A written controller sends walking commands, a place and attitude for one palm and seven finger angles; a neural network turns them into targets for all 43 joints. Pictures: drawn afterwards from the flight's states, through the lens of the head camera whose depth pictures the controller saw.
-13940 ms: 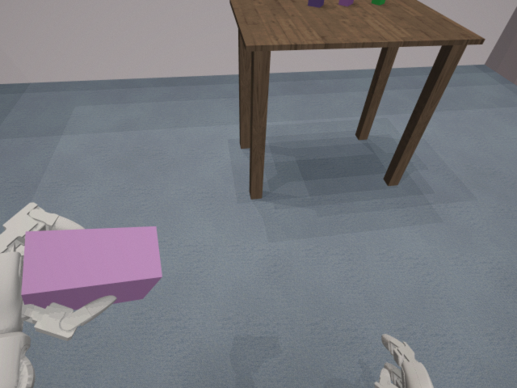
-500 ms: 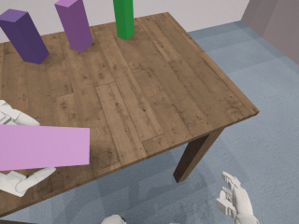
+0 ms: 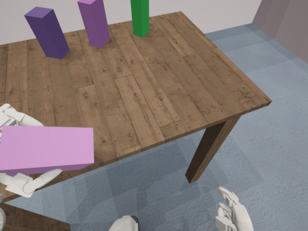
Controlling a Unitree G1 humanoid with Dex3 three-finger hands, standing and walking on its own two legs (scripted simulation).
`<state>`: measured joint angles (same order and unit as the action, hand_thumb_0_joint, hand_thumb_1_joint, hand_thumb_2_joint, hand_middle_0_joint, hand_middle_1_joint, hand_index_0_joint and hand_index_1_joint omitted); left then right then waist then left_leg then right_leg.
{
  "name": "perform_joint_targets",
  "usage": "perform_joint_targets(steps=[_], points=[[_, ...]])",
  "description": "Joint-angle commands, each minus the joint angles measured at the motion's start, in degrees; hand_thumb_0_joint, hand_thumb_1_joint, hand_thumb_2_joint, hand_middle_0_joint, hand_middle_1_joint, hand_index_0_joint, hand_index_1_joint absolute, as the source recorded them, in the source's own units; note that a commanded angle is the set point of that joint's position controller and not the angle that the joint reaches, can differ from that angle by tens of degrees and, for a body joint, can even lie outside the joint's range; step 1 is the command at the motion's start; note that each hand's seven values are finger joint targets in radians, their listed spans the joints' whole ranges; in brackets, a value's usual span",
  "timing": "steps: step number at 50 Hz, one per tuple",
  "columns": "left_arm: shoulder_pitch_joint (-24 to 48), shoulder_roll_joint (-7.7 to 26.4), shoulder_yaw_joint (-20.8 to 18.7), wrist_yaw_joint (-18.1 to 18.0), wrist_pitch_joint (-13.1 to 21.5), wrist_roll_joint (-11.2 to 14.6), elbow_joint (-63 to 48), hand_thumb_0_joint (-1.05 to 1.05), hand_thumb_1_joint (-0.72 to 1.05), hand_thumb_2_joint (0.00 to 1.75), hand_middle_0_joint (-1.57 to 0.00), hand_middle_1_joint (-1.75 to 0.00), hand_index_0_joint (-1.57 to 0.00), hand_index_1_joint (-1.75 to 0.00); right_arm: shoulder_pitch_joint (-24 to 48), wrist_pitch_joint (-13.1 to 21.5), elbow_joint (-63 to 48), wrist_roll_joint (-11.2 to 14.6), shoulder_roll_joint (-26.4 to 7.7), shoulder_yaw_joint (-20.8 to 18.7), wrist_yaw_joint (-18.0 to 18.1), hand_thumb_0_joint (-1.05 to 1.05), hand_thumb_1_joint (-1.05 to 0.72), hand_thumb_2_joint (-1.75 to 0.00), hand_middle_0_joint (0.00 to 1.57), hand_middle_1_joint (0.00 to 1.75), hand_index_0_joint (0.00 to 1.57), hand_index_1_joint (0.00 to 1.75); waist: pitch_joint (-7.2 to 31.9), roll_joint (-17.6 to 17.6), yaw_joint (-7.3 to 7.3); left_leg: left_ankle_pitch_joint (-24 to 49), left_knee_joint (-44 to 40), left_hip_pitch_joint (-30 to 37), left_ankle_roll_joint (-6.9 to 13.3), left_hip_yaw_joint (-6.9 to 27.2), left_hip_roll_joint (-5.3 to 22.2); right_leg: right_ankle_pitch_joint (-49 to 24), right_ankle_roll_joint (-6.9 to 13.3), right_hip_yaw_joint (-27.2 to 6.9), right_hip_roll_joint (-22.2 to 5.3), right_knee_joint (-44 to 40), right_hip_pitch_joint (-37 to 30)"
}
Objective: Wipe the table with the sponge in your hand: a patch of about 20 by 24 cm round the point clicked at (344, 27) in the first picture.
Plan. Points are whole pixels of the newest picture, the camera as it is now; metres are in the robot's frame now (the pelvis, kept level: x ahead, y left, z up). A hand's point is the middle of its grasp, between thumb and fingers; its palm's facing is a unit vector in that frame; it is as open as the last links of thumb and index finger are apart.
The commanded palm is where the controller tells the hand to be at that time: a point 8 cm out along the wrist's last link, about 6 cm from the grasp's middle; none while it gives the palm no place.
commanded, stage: shuffle to correct the standing spot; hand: left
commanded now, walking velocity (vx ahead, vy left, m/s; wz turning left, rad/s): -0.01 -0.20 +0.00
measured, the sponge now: (62, 151) +0.24 +0.19 +0.15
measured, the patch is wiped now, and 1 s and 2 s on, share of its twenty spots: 0.00 0.00 0.00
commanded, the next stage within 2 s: come to a stop and stand still in 0.38 s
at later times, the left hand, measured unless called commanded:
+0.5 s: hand (74, 157) +0.21 +0.16 +0.18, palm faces +0.30 -0.84 -0.45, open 10.5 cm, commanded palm +0.17 +0.21 +0.18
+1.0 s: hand (41, 149) +0.22 +0.21 +0.18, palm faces +0.45 -0.75 -0.49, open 10.5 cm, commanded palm +0.15 +0.21 +0.18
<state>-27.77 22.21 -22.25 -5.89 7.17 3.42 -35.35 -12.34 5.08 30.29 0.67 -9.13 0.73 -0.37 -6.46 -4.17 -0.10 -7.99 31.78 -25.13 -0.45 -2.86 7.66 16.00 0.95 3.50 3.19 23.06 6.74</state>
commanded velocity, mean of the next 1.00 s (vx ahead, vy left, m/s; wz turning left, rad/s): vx -0.01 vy -0.07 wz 0.00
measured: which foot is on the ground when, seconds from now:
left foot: down 0.00-0.04, up 0.06-0.14, down 0.16-0.34, up 0.36-0.56, down 0.58-1.00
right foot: down 0.00-1.00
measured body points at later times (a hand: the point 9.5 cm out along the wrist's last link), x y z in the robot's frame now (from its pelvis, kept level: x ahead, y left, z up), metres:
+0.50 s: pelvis +0.01 -0.07 +0.00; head +0.03 -0.06 +0.45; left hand +0.19 +0.20 +0.20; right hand +0.14 -0.31 -0.09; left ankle -0.01 +0.06 -0.69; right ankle +0.03 -0.14 -0.73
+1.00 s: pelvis -0.01 -0.07 +0.01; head +0.02 -0.07 +0.46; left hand +0.19 +0.25 +0.21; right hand +0.19 -0.29 -0.08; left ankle +0.00 +0.04 -0.73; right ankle +0.03 -0.14 -0.73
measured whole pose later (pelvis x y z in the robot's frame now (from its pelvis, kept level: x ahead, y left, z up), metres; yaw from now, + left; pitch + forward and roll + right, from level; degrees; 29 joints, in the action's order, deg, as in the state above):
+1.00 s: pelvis -0.01 -0.07 +0.01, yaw +1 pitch -1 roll -1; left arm -16.0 27.3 -21.7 -6.1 6.8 0.9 -20.1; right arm -11.2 4.4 33.1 1.9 -11.9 0.2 3.1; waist -3.1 -1.1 -4.3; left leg -14.0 28.0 -13.3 -0.1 -3.4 2.4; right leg 10.2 4.1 6.0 3.2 23.6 12.8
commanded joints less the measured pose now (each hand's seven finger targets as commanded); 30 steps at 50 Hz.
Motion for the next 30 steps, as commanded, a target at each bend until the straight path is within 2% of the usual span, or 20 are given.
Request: perform_joint_targets(steps=[1,2,4,5,6,7,8,9,10,11,14,16,18,20,21,23,24,26,28,30], points=[[0.76,9.38,-7.10,-0.93,3.45,1.17,-11.13,0.00,0.10,1.30,-1.20,-1.60,-1.20,-1.60,2.47,2.58,-8.10,1.62,-7.84,-5.11,0.72,0.00,-0.90,-0.90,0.20,0.30,0.20,0.30,11.70,8.08,0.79,-18.95,10.75,13.99,0.03,0.50,-3.14,0.53,6.47,-3.84,-6.96,-8.13,8.41],[-1.07,8.52,-6.25,-0.87,3.01,1.76,-9.22,0.00,0.10,1.30,-1.20,-1.60,-1.20,-1.60,2.44,2.43,-7.51,2.01,-7.60,-5.20,1.20,0.00,-0.90,-0.90,0.20,0.30,0.20,0.30,9.69,16.40,1.26,-15.96,19.88,13.96,-0.12,0.11,-5.07,-3.33,9.28,-9.27,-11.55,-7.42,14.29],[-2.97,8.03,-5.63,-1.36,2.74,1.84,-7.16,0.00,0.10,1.30,-1.20,-1.60,-1.20,-1.60,3.16,1.44,-6.28,1.63,-7.34,-3.96,1.46,0.00,-0.90,-0.90,0.20,0.30,0.20,0.30,8.98,14.11,2.22,-12.90,19.27,12.23,0.45,0.02,-4.74,-12.31,10.25,-9.77,-13.59,-2.79,15.45],[0.54,8.78,-6.02,-1.47,2.78,2.06,-7.75,0.00,0.10,1.30,-1.20,-1.60,-1.20,-1.60,4.00,0.95,-5.84,1.36,-7.39,-3.57,1.54,0.00,-0.90,-0.90,0.20,0.30,0.20,0.30,8.22,9.82,3.02,-9.82,11.33,11.67,0.71,0.57,-4.20,-15.24,8.15,-7.25,-11.68,2.19,13.91],[2.48,9.26,-6.40,-1.54,2.80,2.22,-7.21,0.00,0.10,1.30,-1.20,-1.60,-1.20,-1.60,4.51,0.81,-5.49,1.26,-8.14,-3.59,1.91,0.00,-0.90,-0.90,0.20,0.30,0.20,0.30,7.69,4.00,3.08,-5.16,3.46,13.36,1.97,4.10,-2.84,-14.94,4.69,-4.14,-8.05,9.24,14.45],[3.88,9.01,-5.99,-1.54,2.74,2.29,-6.48,0.00,0.10,1.30,-1.20,-1.60,-1.20,-1.60,4.68,0.80,-5.45,1.02,-9.16,-3.69,2.32,0.00,-0.90,-0.90,0.20,0.30,0.20,0.30,7.34,-3.88,2.76,0.20,-3.86,16.23,4.24,12.32,1.70,-8.99,1.04,-1.36,-3.69,16.72,17.56],[6.89,9.24,-5.27,-1.48,2.91,2.21,-7.78,0.00,0.10,1.30,-1.20,-1.60,-1.20,-1.60,5.83,1.22,-5.91,0.61,-9.86,-3.74,2.52,0.00,-0.90,-0.90,0.20,0.30,0.20,0.30,5.79,-11.17,2.45,5.71,-12.68,20.59,6.13,23.42,9.09,4.90,-1.18,-1.64,-0.25,24.97,22.55],[7.99,9.08,-4.81,-1.44,3.56,1.73,-7.61,0.00,0.10,1.30,-1.20,-1.60,-1.20,-1.60,5.02,1.47,-5.43,-0.07,-9.43,-3.87,2.53,0.00,-0.90,-0.90,0.20,0.30,0.20,0.30,5.63,-8.85,1.42,6.80,-15.58,20.14,8.23,27.87,12.04,13.10,-0.89,-5.67,-0.24,29.44,22.95],[7.65,9.44,-4.33,-1.50,3.58,0.86,-7.74,0.00,0.10,1.30,-1.20,-1.60,-1.20,-1.60,4.81,1.60,-5.14,-0.38,-9.10,-3.79,2.60,0.00,-0.90,-0.90,0.20,0.30,0.20,0.30,5.98,-7.78,0.90,8.93,-13.66,21.45,9.49,26.20,12.18,11.83,-0.67,-6.20,-1.84,27.38,24.33],[7.90,10.72,-5.08,-1.38,3.26,0.79,-10.41,0.00,0.10,1.30,-1.20,-1.60,-1.20,-1.60,5.54,1.51,-5.70,-0.93,-9.17,-3.91,2.19,0.00,-0.90,-0.90,0.20,0.30,0.20,0.30,6.98,-10.91,0.59,6.98,-13.37,17.99,9.12,25.46,12.47,11.71,-0.69,-6.65,-3.72,24.14,20.85],[4.46,10.31,-5.56,-1.81,4.21,0.21,-15.64,0.00,0.10,1.30,-1.20,-1.60,-1.20,-1.60,6.32,1.63,-7.80,0.23,-8.92,-3.94,0.56,0.00,-0.90,-0.90,0.20,0.30,0.20,0.30,9.18,-13.22,-0.39,-7.56,-8.15,6.41,5.50,12.80,7.43,4.80,0.16,-4.30,-4.35,7.72,3.30],[-0.25,10.39,-6.61,-2.14,4.57,-0.22,-13.70,0.00,0.10,1.30,-1.20,-1.60,-1.20,-1.60,4.67,1.05,-8.55,1.03,-8.59,-4.36,-0.46,0.00,-0.90,-0.90,0.20,0.30,0.20,0.30,11.59,-2.23,-0.19,-20.88,3.17,-2.09,2.72,4.80,0.36,-1.49,1.37,-5.44,-5.66,0.66,-6.45],[-2.85,11.76,-7.87,-2.68,4.20,0.17,-11.50,0.00,0.10,1.30,-1.20,-1.60,-1.20,-1.60,4.84,0.99,-8.51,1.98,-7.67,-5.00,-0.32,0.00,-0.90,-0.90,0.20,0.30,0.20,0.30,10.98,16.79,0.21,-22.04,25.76,-1.61,-0.08,-0.48,-8.17,8.24,7.94,-21.33,-16.35,-9.80,3.22],[-3.56,10.07,-6.94,-2.92,4.35,1.26,-9.41,0.00,0.10,1.30,-1.20,-1.60,-1.20,-1.60,4.32,0.87,-7.41,2.03,-8.26,-4.91,0.43,0.00,-0.90,-0.90,0.20,0.30,0.20,0.30,7.65,15.88,0.83,-19.54,32.27,-2.93,-0.23,3.93,-6.05,5.94,12.42,-25.70,-19.98,-11.56,8.94],[-4.41,11.00,-8.15,-3.14,4.57,1.40,-7.99,0.00,0.10,1.30,-1.20,-1.60,-1.20,-1.60,4.04,0.44,-6.23,1.41,-7.74,-4.32,0.81,0.00,-0.90,-0.90,0.20,0.30,0.20,0.30,7.62,11.63,1.19,-19.72,31.39,-4.81,-0.19,4.06,-4.80,0.86,13.78,-24.42,-20.37,-9.10,7.66],[-2.20,10.95,-7.93,-3.84,4.90,0.94,-6.48,0.00,0.10,1.30,-1.20,-1.60,-1.20,-1.60,4.81,-0.47,-4.38,0.54,-6.71,-3.26,1.46,0.00,-0.90,-0.90,0.20,0.30,0.20,0.30,8.57,7.92,1.26,-20.92,19.08,-1.74,0.28,2.95,-3.02,-15.05,12.85,-17.70,-19.10,-3.12,5.05],[-2.75,10.62,-8.16,-4.27,4.92,0.85,-4.46,0.00,0.10,1.30,-1.20,-1.60,-1.20,-1.60,4.19,-0.95,-4.16,0.24,-5.91,-2.55,1.78,0.00,-0.90,-0.90,0.20,0.30,0.20,0.30,10.95,8.17,0.70,-17.36,11.73,1.73,0.41,-0.07,-3.87,-16.78,10.91,-12.80,-15.95,-0.88,3.48],[-0.65,10.46,-7.46,-4.51,4.98,0.94,-3.16,0.00,0.10,1.30,-1.20,-1.60,-1.20,-1.60,4.80,-0.29,-4.36,-0.07,-6.60,-2.67,2.59,0.00,-0.90,-0.90,0.20,0.30,0.20,0.30,12.66,7.85,0.66,-7.19,-0.67,9.74,0.60,-2.93,-6.60,-13.67,7.31,-10.62,-12.93,-0.11,3.81],[1.32,8.84,-5.41,-4.86,5.58,1.07,-5.75,0.00,0.10,1.30,-1.20,-1.60,-1.20,-1.60,6.19,1.19,-4.92,0.28,-7.51,-3.16,3.66,0.00,-0.90,-0.90,0.20,0.30,0.20,0.30,12.72,3.34,0.39,-0.43,-8.65,18.84,1.95,0.87,-3.90,-14.20,3.93,-11.17,-11.58,0.88,5.79],[4.26,8.64,-3.99,-5.04,5.64,0.45,-10.72,0.00,0.10,1.30,-1.20,-1.60,-1.20,-1.60,6.41,1.52,-5.74,0.71,-9.70,-3.68,3.69,0.00,-0.90,-0.90,0.20,0.30,0.20,0.30,14.25,-1.23,-0.93,11.06,-8.47,21.69,4.65,8.54,3.16,-14.86,-1.23,-8.74,-8.00,2.70,5.51]])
